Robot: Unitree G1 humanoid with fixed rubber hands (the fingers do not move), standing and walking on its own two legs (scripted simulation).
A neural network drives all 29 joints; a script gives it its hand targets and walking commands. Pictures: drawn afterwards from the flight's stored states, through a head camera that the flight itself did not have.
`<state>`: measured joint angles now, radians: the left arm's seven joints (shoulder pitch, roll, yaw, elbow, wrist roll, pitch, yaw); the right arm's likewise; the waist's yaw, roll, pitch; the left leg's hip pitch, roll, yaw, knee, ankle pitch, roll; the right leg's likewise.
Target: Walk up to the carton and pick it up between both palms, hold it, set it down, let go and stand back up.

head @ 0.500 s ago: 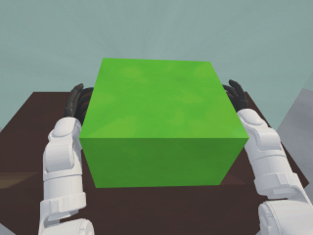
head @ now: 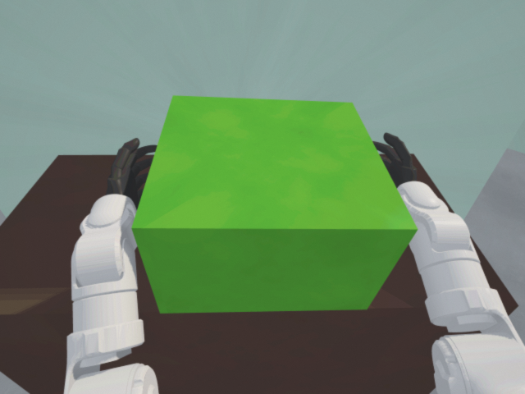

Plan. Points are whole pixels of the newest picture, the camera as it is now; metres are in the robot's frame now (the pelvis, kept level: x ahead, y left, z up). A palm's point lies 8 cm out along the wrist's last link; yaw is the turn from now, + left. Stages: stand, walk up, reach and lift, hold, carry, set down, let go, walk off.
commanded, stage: hold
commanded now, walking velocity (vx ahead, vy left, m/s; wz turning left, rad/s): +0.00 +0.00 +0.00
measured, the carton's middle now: (265, 197) +0.37 +0.00 +0.14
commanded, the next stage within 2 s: set down in 0.26 s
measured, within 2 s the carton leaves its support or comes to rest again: neither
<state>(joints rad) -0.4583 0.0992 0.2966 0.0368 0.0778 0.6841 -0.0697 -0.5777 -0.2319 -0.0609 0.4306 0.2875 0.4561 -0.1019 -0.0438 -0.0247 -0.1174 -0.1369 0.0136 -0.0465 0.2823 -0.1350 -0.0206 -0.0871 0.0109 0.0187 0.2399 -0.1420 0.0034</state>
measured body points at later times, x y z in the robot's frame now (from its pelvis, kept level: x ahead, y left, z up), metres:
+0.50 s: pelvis +0.01 +0.00 +0.00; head -0.04 +0.02 +0.45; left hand +0.37 +0.21 +0.19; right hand +0.39 -0.20 +0.18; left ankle +0.01 +0.13 -0.75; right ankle -0.01 -0.12 -0.75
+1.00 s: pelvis +0.03 +0.00 +0.00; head +0.01 +0.02 +0.45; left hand +0.39 +0.19 +0.14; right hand +0.39 -0.21 +0.13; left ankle +0.01 +0.13 -0.75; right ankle -0.01 -0.12 -0.75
